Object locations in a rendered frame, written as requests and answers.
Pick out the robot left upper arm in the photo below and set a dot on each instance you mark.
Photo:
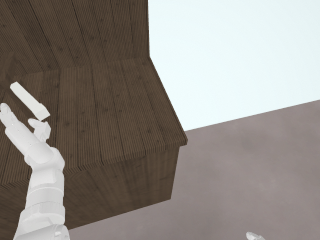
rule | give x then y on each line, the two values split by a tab
52	232

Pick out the counter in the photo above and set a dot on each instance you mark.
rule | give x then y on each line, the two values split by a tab
88	63

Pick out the robot left hand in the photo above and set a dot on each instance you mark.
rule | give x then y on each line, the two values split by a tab
19	134

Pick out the robot left forearm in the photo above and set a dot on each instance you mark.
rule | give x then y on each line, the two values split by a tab
44	200

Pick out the tap lever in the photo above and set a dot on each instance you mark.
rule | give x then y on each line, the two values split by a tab
37	108

